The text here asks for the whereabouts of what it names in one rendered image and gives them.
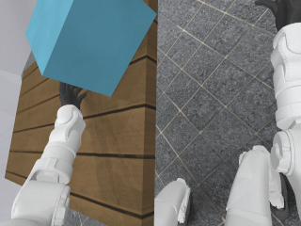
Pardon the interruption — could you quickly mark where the right robot upper arm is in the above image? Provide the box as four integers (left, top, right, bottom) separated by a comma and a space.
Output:
270, 129, 301, 221

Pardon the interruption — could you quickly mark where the robot left forearm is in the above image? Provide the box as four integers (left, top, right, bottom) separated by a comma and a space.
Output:
11, 105, 86, 219

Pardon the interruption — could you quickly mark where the carton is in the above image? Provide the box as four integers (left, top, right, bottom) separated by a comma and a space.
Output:
25, 0, 157, 97

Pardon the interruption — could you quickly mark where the robot right forearm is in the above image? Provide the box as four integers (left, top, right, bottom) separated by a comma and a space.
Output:
270, 23, 301, 130

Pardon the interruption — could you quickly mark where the robot left hand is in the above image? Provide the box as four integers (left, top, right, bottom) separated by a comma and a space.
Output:
58, 81, 87, 110

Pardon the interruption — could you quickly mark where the left robot thigh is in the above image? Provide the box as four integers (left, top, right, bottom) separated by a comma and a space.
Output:
153, 181, 191, 226

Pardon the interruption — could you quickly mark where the left robot upper arm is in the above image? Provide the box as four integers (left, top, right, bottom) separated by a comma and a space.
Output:
0, 180, 71, 226

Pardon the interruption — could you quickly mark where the right robot shin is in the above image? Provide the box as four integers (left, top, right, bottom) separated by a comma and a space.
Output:
252, 145, 284, 208

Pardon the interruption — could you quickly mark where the robot right hand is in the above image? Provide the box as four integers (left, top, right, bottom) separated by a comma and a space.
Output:
255, 0, 301, 31

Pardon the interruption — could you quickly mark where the table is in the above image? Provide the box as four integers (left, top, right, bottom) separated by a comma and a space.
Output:
5, 0, 158, 226

